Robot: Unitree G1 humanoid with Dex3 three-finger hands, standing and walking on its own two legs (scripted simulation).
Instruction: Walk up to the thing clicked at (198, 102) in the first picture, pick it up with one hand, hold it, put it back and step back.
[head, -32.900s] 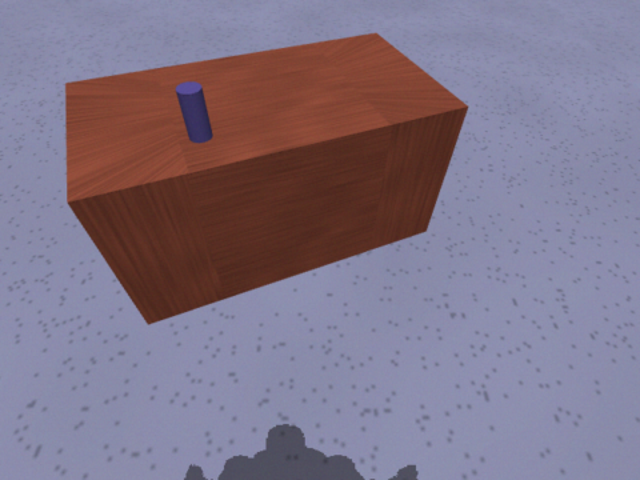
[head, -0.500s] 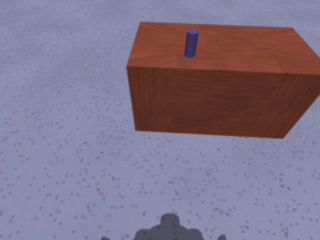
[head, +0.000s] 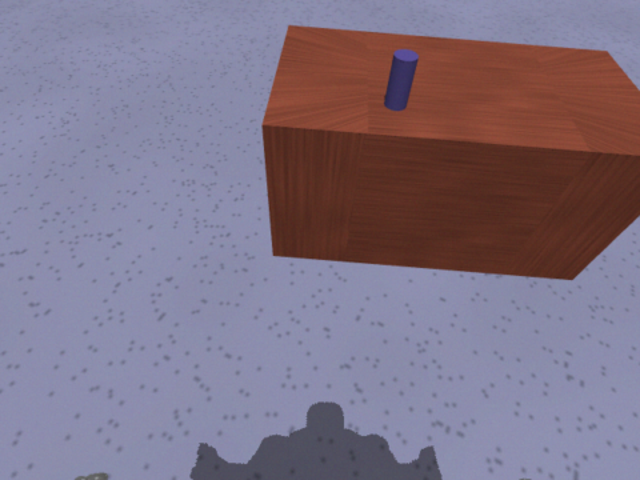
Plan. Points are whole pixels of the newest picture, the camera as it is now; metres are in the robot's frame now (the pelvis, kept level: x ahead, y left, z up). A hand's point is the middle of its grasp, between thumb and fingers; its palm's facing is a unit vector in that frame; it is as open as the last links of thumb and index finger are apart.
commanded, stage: step back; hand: right
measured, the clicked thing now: (400, 81) +1.09 -0.21 -0.09
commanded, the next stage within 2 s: stand in 0.12 s
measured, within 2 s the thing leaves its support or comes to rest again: neither
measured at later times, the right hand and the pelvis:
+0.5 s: hand out of the picture +0.09 -0.27 -0.13, palm faces +0.01 +0.94 -0.34, open 7.4 cm; pelvis -0.02 -0.01 +0.02, yaw -1 degrees
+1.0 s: hand out of the picture +0.01 -0.28 -0.14, palm faces -0.01 +0.95 -0.33, open 7.4 cm; pelvis -0.04 -0.02 +0.02, yaw -1 degrees
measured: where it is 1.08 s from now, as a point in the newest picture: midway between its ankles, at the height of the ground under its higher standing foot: outside the picture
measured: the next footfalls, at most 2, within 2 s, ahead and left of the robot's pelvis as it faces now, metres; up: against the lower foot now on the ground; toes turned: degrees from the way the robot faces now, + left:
none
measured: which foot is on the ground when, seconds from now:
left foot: down 0.00-1.00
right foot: down 0.00-1.00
